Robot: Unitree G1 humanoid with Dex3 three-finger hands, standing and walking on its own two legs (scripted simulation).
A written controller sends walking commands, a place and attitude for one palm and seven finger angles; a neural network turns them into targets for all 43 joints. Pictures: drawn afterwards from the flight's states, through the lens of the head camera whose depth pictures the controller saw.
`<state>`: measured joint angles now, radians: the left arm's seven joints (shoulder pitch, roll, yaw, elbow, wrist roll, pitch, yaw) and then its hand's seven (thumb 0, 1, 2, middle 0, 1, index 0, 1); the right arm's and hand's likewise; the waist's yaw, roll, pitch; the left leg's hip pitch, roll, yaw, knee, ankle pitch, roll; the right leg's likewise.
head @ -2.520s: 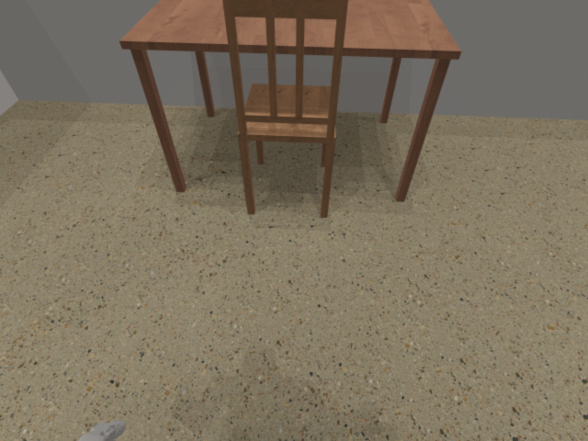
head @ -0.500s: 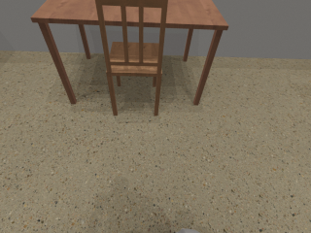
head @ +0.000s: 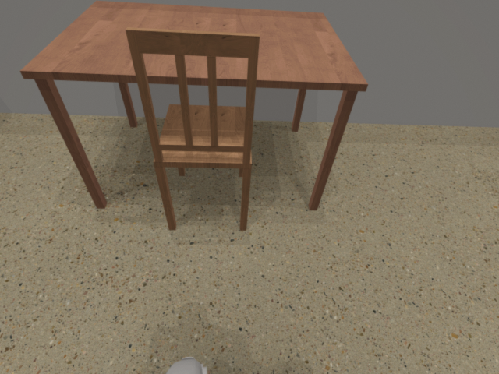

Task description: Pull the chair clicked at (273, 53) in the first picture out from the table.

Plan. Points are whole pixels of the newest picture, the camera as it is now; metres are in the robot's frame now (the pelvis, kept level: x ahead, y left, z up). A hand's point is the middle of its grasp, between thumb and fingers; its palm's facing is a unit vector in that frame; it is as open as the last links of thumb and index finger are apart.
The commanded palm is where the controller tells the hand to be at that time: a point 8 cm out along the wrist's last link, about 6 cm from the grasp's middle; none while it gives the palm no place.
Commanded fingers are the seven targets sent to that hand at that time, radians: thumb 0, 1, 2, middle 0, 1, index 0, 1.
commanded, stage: walk to a spot facing it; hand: left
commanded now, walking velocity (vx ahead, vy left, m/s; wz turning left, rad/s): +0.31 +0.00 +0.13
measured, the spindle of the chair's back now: (185, 104) +0.92 +0.25 -0.07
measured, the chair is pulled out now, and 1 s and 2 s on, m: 0.00 0.00 0.00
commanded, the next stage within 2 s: take the last steps up to it in 0.08 s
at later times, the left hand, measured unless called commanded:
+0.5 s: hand (131, 342) +0.22 +0.24 -0.17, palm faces +0.07 -0.99 -0.15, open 7.4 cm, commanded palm none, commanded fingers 0.00 0.90 0.90 -0.20 -0.30 -0.20 -0.30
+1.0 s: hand (179, 276) +0.35 +0.17 -0.16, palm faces +0.12 -0.97 -0.22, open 7.2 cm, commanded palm none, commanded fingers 0.00 0.90 0.90 -0.20 -0.30 -0.20 -0.30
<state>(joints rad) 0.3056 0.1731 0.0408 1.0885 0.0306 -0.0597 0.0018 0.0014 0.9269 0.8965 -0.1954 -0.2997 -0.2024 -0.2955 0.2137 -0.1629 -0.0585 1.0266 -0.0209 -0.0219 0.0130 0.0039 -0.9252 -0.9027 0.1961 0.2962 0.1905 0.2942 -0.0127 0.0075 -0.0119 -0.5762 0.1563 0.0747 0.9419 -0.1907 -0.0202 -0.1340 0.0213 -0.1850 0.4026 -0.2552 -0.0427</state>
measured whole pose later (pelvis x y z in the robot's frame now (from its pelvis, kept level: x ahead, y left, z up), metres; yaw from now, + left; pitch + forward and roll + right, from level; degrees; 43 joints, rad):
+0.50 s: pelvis +0.18 +0.06 +0.01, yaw +2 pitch -1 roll +0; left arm 0.23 0.19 0.06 1.07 0.04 0.00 -0.01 0.00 0.91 0.90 -0.19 -0.30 -0.20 -0.29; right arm 0.38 -0.12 -0.03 1.12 -0.01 -0.07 -0.03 0.00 -0.93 -0.90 0.20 0.30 0.20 0.30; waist -0.01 -0.05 0.02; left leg -0.08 -0.02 0.18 0.32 -0.23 0.07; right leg -0.56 -0.13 -0.06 1.00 -0.19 0.04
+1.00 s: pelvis +0.34 -0.02 +0.01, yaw +4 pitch -1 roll -1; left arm 0.28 0.16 0.05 1.06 0.03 -0.07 0.02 -0.02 0.94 0.90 -0.20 -0.30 -0.20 -0.30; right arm 0.27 -0.18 -0.07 1.07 -0.02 -0.01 0.00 0.01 -0.92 -0.90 0.20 0.30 0.19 0.29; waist -0.02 0.03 0.00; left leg -0.52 0.12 0.05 1.02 -0.25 0.01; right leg -0.15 0.00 -0.21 0.37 -0.21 -0.07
